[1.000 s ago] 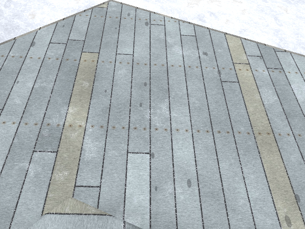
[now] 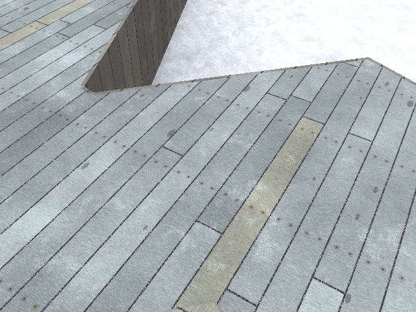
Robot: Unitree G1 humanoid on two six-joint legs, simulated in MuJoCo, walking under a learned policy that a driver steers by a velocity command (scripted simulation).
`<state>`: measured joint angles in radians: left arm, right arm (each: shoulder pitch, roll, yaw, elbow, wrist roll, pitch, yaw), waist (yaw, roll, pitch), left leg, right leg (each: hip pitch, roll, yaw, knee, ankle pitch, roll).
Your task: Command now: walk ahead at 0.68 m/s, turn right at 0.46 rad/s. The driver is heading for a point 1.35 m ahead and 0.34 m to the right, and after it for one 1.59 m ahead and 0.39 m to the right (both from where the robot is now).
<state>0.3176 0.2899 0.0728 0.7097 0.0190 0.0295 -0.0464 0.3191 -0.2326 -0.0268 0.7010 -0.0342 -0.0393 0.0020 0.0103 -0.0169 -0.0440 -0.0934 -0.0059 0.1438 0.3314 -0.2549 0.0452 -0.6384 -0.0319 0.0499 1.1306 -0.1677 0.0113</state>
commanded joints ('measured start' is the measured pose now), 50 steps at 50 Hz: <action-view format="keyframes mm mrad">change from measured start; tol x64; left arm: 1 -113 58 19 -85 -2 -12 -9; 50 -185 120 -43 22 65 -129 28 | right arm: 1 -21 -156 -47 -40 -2 -45 -9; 50 88 -160 -64 174 24 -47 -8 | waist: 1 -23 77 128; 50 35 -34 148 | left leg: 1 33 299 -184 -245 -205 84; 11 167 296 91 -274 15 68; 16 -31 306 163 547 1219 47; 18 -696 -42 81 1380 -227 -21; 32 -736 96 -155 451 385 -4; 45 769 256 -494 362 826 285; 47 430 318 -806 -85 -133 347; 50 -118 257 -765 -128 61 347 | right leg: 1 -249 -19 40 30 84 9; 16 606 107 -229 -222 -215 -267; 19 923 -117 851 -762 252 -476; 38 538 -39 108 -813 115 -186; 42 636 -11 -5 -81 660 -141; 44 -28 156 -84 688 -440 -94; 50 -82 -95 111 62 -178 35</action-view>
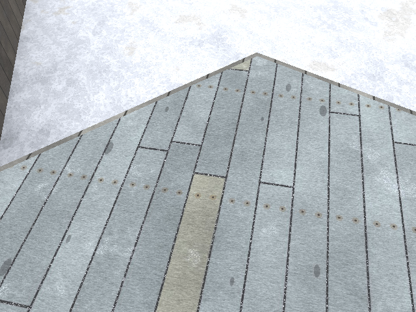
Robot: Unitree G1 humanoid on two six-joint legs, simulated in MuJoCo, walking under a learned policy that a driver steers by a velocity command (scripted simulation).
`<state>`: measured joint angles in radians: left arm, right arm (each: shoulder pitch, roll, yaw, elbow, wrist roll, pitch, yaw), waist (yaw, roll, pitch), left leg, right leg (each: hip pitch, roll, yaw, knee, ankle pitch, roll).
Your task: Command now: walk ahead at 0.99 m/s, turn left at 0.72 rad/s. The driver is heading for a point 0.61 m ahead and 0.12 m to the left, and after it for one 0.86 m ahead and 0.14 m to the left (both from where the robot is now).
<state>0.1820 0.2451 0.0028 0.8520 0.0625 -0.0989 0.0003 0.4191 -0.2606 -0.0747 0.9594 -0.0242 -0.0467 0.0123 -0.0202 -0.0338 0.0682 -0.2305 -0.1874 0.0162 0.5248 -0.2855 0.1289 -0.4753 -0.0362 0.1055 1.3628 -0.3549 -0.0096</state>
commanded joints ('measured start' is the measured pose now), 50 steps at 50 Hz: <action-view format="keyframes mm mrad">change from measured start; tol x32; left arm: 1 -103 136 16 -144 14 10 -24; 7 -209 99 1 -194 -32 4 -26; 11 307 270 77 -96 -7 -8 31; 50 82 39 25 -84 -48 124 36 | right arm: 1 -32 -139 -15 -83 12 -48 -20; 50 -132 -43 55 -211 -2 27 -23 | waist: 1 77 -21 71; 12 128 -261 -423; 26 -23 8 52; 34 -75 54 -548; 50 13 121 -128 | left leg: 1 -120 380 -552 -352 130 246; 7 -168 229 -372 -331 421 84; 10 -52 167 -314 204 698 14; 12 -406 59 -178 843 -231 -13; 13 -525 122 -129 909 -133 5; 23 -529 279 0 578 210 -39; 31 342 105 35 27 451 89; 33 744 561 -550 108 1453 341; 38 -3 440 -322 -158 963 216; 50 -55 328 -173 -166 631 73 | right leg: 1 -162 -95 13 -295 41 77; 10 593 58 -107 -789 213 7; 13 781 -421 804 -1146 -564 -136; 25 278 -134 -328 -1196 751 -23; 29 347 -171 -341 -777 1198 -2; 30 305 -193 -317 -537 1130 5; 32 -50 37 -324 138 -260 54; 50 189 5 -95 -649 116 17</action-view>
